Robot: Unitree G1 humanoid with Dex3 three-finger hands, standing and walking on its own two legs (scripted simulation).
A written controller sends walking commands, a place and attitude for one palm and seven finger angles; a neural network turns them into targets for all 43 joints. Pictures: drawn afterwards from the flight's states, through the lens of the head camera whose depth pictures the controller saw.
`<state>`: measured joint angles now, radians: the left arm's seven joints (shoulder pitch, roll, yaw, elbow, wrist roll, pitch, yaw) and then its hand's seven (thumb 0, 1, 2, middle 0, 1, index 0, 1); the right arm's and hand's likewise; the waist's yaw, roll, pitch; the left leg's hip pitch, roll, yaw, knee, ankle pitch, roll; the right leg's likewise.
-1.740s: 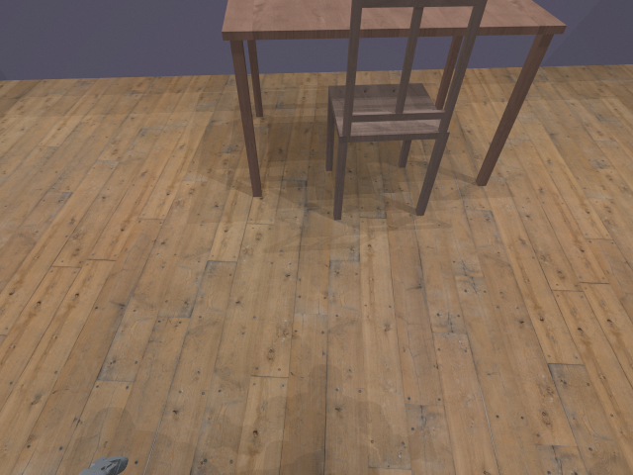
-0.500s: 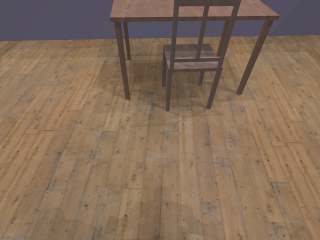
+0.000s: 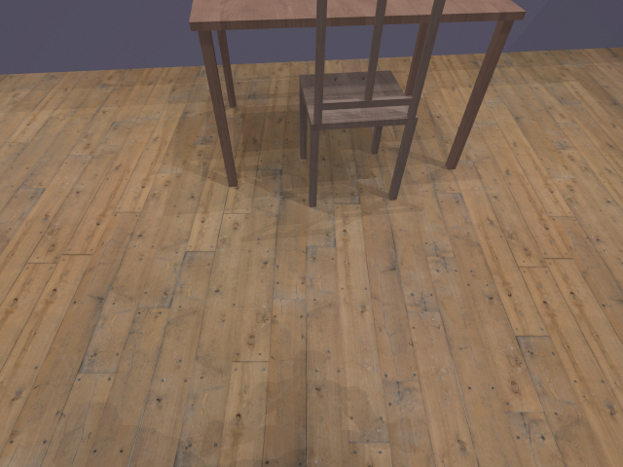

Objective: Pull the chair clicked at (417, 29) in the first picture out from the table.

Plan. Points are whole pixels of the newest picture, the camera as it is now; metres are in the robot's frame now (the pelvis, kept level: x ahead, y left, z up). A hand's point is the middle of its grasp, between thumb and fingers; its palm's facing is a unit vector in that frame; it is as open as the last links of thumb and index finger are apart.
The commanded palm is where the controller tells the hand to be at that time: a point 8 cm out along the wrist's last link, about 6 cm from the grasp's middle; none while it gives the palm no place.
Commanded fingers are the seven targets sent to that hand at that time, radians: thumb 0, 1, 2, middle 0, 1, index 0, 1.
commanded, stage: walk to a spot facing it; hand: left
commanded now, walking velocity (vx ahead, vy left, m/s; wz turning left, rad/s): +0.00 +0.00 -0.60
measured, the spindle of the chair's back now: (374, 52) +1.34 -0.11 -0.07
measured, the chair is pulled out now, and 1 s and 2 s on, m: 0.00 0.00 0.00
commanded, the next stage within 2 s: none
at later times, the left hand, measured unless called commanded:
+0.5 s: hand out of the picture +0.05 +0.17 -0.16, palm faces -0.14 -0.97 -0.20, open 7.4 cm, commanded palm none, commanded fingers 0.00 0.90 0.90 -0.20 -0.30 -0.20 -0.30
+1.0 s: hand (266, 312) +0.41 +0.12 -0.17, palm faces -0.53 -0.83 -0.17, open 7.4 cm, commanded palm none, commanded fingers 0.00 0.90 0.90 -0.20 -0.30 -0.20 -0.30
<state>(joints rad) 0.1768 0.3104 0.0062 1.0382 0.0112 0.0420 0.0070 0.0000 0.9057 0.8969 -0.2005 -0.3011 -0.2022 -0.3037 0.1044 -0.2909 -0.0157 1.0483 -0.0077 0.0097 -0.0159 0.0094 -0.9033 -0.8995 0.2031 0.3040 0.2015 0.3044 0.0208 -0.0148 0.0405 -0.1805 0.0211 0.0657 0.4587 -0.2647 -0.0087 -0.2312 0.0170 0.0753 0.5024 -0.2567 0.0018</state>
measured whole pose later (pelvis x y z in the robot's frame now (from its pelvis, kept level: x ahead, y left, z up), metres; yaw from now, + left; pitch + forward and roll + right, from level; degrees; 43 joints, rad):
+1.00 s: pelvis +0.21 +0.01 +0.00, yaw -33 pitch +1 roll -2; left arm 0.14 0.25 0.09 0.93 0.04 0.04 -0.05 0.00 0.91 0.90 -0.19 -0.30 -0.19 -0.30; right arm 0.46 -0.14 -0.02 1.06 -0.02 -0.08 -0.03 0.01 -0.91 -0.90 0.20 0.30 0.20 0.30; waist -0.02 -0.04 0.04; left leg 0.03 0.05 0.30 0.33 -0.38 0.02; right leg -0.68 -0.06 -0.06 1.08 -0.13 0.01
